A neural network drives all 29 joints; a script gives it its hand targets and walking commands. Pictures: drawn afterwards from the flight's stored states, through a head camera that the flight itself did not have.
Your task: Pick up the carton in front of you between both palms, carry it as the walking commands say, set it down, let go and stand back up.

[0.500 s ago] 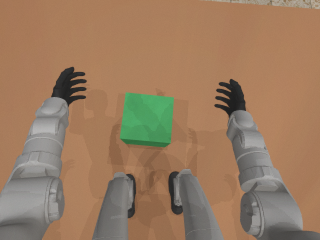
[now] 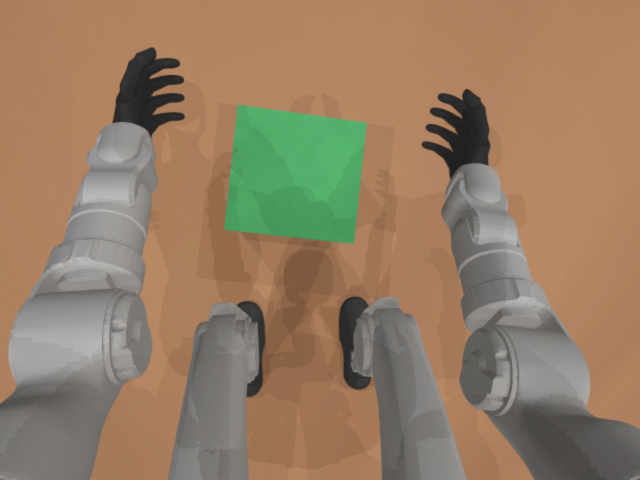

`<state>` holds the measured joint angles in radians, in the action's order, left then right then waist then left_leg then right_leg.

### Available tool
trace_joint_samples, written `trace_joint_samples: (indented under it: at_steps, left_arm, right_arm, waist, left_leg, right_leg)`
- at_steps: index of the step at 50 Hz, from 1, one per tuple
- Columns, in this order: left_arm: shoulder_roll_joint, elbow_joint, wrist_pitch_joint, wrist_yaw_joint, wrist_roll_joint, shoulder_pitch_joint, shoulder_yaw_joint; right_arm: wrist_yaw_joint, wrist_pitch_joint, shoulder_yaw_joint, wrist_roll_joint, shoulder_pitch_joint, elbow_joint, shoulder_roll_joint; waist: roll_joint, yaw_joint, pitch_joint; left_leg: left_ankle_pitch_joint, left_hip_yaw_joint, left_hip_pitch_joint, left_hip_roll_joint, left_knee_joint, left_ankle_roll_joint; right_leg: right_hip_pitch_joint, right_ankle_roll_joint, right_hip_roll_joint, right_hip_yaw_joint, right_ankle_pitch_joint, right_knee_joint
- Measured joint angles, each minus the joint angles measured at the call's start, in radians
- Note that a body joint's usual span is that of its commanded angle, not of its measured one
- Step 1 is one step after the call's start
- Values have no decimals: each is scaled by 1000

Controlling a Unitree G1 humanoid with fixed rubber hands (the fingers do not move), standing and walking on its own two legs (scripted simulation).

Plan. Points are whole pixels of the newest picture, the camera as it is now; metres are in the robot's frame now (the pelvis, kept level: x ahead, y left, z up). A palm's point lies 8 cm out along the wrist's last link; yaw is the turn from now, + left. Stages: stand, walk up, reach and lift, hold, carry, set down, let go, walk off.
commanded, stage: reach and lift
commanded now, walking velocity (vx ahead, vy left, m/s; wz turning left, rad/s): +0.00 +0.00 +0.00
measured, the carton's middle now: (293, 185) +0.46 +0.01 -0.44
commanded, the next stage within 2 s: none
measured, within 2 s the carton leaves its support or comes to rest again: leaves its support in 1.42 s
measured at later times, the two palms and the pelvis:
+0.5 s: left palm (186, 164) +0.48 +0.19 -0.35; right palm (407, 186) +0.45 -0.18 -0.34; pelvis -0.05 -0.01 -0.17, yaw -1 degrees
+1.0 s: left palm (202, 164) +0.49 +0.17 -0.37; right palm (401, 182) +0.46 -0.17 -0.36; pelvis -0.04 -0.01 -0.19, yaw -1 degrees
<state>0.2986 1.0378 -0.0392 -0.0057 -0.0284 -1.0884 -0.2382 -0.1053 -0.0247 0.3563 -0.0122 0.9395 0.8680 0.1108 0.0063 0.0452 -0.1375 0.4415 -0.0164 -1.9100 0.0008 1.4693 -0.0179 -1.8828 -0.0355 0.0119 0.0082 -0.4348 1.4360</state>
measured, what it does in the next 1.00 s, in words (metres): lowers itself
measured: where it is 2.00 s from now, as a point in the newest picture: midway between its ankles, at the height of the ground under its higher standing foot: (304, 361)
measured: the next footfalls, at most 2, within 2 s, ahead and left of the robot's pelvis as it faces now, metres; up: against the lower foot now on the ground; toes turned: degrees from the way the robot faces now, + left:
none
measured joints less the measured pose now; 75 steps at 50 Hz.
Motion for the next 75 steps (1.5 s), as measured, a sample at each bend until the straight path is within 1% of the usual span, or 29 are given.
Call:
trace_joint_samples:
  at_steps: [5,9,13,19,24,26,29,32,37,40,48,52,56,57,59,62,65,68,71,73,75]
  left_arm:
    - [34,-62,15,27,88,20,78]
    - [71,-108,6,37,147,7,126]
    - [102,-100,-8,41,185,-40,149]
    - [131,22,-14,47,220,-168,181]
    - [146,132,6,54,247,-270,218]
    - [155,160,18,58,259,-293,232]
    - [161,179,38,65,272,-312,256]
    - [163,169,51,71,281,-316,279]
    - [159,114,52,79,285,-295,300]
    - [146,108,50,81,280,-281,292]
    - [115,177,55,73,262,-283,274]
    - [98,189,64,75,270,-302,302]
    - [75,200,76,94,272,-333,318]
    - [72,208,76,100,271,-341,320]
    - [70,220,78,107,279,-353,337]
    - [65,257,77,108,277,-383,350]
    - [57,278,50,107,249,-409,332]
    - [51,263,18,113,233,-410,323]
    - [47,220,-4,128,250,-382,343]
    - [44,170,-20,141,265,-345,355]
    - [34,110,-39,148,263,-295,349]
  right_arm:
    - [-20,18,-85,-88,-4,-32,39]
    - [-42,7,-144,-149,17,-68,66]
    - [-64,-15,-175,-185,65,-72,80]
    - [-80,-27,-182,-196,188,32,90]
    - [-80,-9,-196,-206,292,144,102]
    - [-76,-3,-224,-222,341,202,124]
    - [-71,20,-259,-277,385,242,159]
    - [-65,33,-294,-325,409,271,179]
    - [-69,44,-328,-373,403,256,188]
    - [-71,46,-328,-370,379,247,176]
    - [-65,54,-276,-289,356,274,125]
    - [-65,62,-288,-292,376,282,117]
    - [-69,72,-296,-287,425,305,90]
    - [-89,74,-281,-280,436,315,83]
    - [-109,86,-263,-274,445,327,78]
    - [-118,94,-222,-262,453,342,70]
    - [-115,71,-171,-230,459,340,68]
    - [-113,38,-156,-213,456,326,71]
    - [-117,12,-176,-234,437,289,77]
    - [-120,-3,-191,-256,401,244,78]
    - [-125,-17,-192,-272,340,177,69]
  waist:
    - [-6,-8,42]
    - [-11,-11,104]
    - [-17,-11,170]
    - [-24,-12,270]
    - [-29,-10,359]
    - [-36,-4,390]
    - [-49,-4,425]
    - [-62,-6,451]
    - [-73,-9,458]
    - [-69,-12,434]
    - [-49,-9,380]
    - [-52,-10,387]
    - [-60,-16,404]
    - [-60,-18,407]
    - [-60,-19,411]
    - [-63,-22,409]
    - [-62,-24,405]
    - [-64,-22,397]
    - [-68,-19,390]
    - [-72,-15,382]
    - [-74,-14,365]
  left_leg:
    - [52,-5,-144,-4,180,3]
    - [77,-9,-229,-7,315,7]
    - [84,-12,-285,-9,423,11]
    - [72,-13,-336,-11,533,13]
    - [64,-14,-368,-11,603,13]
    - [64,-14,-380,-13,630,13]
    - [71,-16,-395,-19,666,10]
    - [80,-15,-405,-26,695,7]
    - [97,-10,-406,-35,720,2]
    - [107,-6,-401,-36,720,0]
    - [105,-3,-399,-28,695,-1]
    - [98,-5,-399,-28,686,0]
    - [92,-7,-395,-29,678,2]
    - [90,-7,-395,-28,677,3]
    - [88,-9,-395,-25,675,4]
    - [83,-13,-401,-21,676,5]
    - [77,-16,-413,-15,687,5]
    - [74,-15,-426,-11,701,4]
    - [73,-13,-428,-8,712,4]
    - [76,-13,-418,-4,717,5]
    - [81,-14,-401,2,716,9]
  right_leg:
    - [-144,1,-7,0,-52,180]
    - [-230,3,-12,2,-76,315]
    - [-288,5,-17,2,-82,424]
    - [-343,6,-21,1,-70,537]
    - [-375,5,-23,1,-61,607]
    - [-387,3,-26,0,-60,632]
    - [-403,0,-33,1,-61,664]
    - [-416,-3,-41,-1,-64,689]
    - [-421,-9,-50,-6,-74,712]
    - [-417,-12,-51,-10,-83,713]
    - [-411,-13,-43,-13,-90,691]
    - [-411,-11,-43,-11,-82,682]
    - [-409,-9,-45,-10,-74,674]
    - [-408,-8,-44,-9,-73,673]
    - [-407,-7,-41,-8,-73,672]
    - [-409,-5,-38,-4,-71,672]
    - [-417,-6,-37,-3,-69,683]
    - [-428,-10,-39,-6,-70,698]
    - [-429,-21,-48,-14,-74,712]
    - [-418,-32,-58,-22,-79,718]
    - [-399,-38,-71,-31,-92,722]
